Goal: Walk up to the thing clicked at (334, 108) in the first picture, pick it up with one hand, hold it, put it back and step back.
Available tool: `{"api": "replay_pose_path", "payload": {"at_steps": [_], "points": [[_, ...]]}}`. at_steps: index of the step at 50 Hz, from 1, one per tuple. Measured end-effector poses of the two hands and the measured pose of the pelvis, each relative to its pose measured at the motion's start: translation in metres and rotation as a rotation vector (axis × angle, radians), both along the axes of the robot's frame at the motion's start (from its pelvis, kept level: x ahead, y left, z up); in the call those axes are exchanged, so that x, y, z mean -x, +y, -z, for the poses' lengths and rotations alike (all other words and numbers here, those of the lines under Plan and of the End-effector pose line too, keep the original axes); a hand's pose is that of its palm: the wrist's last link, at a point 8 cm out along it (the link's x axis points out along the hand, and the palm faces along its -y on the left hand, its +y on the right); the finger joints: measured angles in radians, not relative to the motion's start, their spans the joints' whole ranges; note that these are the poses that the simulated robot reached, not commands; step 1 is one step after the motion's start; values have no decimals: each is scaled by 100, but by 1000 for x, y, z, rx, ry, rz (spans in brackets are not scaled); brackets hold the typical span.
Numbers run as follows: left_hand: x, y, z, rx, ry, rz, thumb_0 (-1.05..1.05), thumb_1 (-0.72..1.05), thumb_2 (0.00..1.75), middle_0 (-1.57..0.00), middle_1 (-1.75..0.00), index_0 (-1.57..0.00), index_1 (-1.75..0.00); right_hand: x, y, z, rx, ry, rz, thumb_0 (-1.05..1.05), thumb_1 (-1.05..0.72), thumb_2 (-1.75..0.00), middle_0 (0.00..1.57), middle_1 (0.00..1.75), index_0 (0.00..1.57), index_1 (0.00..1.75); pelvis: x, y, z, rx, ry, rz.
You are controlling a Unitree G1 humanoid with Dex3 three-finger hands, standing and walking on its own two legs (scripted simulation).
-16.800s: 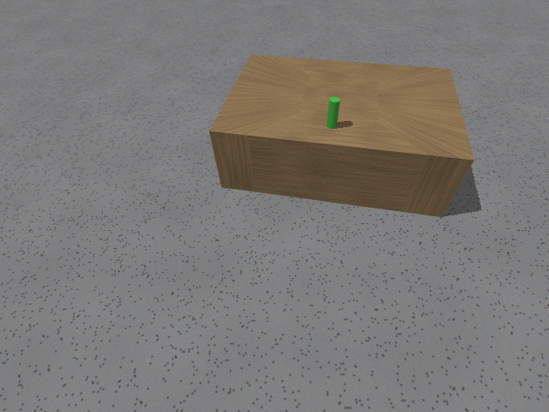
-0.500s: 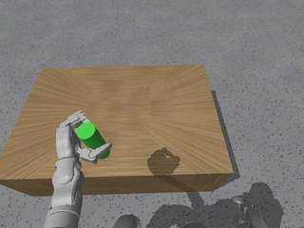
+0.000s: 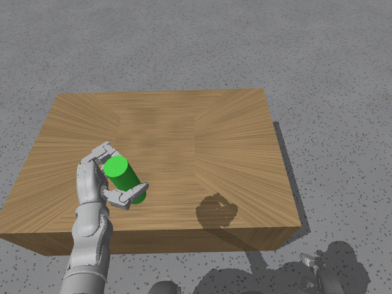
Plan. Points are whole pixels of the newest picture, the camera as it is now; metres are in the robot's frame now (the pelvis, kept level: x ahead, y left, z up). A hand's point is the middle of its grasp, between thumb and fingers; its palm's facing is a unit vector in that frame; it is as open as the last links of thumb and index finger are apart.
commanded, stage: hold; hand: left
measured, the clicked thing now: (127, 182) +0.32 +0.16 +0.05
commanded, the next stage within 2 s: crouch in 1.74 s
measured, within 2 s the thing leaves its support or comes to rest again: neither
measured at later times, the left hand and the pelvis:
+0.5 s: hand (124, 173) +0.34 +0.17 +0.06, palm faces +0.19 -0.98 -0.02, open 8.4 cm; pelvis +0.00 +0.00 +0.00, yaw +0 degrees
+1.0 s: hand (121, 176) +0.33 +0.17 +0.06, palm faces +0.19 -0.98 -0.02, open 8.4 cm; pelvis -0.01 +0.00 +0.00, yaw +0 degrees
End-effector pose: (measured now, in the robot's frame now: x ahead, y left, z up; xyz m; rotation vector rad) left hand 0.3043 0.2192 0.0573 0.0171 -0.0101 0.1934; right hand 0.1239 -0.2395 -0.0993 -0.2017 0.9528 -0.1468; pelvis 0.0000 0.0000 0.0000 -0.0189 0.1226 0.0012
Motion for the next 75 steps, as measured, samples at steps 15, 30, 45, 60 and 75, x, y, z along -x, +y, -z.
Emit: {"api": "replay_pose_path", "payload": {"at_steps": [15, 30, 45, 60, 75], "points": [[-1, -4, -1, 2, -2, 5, -3, -49, 107, -100, -146, -102, -143, 2, -3, 0, -2, 6, 3, 1, -91, -91, 20, 30, 20, 30, -1, -2, -2, -3, -5, 1], [0, -4, 1, 0, 12, 3, -2, -48, 107, -99, -145, -101, -142, 4, -4, -1, 1, 4, 8, 1, -91, -91, 20, 30, 20, 30, 1, -2, -2, -3, -6, 1], [6, 0, -1, -5, -5, 5, -2, -48, 107, -99, -146, -101, -143, 8, -2, -1, -1, 6, 5, 1, -92, -91, 20, 30, 20, 30, 4, 0, -2, -2, -14, 1], [11, 2, 0, 0, -2, 7, -3, -49, 109, -99, -147, -101, -145, 9, 2, -1, -7, -1, 3, 1, -92, -91, 20, 30, 20, 30, 7, 2, -2, -2, -15, 1], [7, 2, -1, -2, -7, 5, -2, -48, 109, -98, -146, -100, -143, 2, 1, -2, -3, -8, -2, 1, -92, -91, 20, 30, 20, 30, 4, 0, -2, -2, -13, 0]]}}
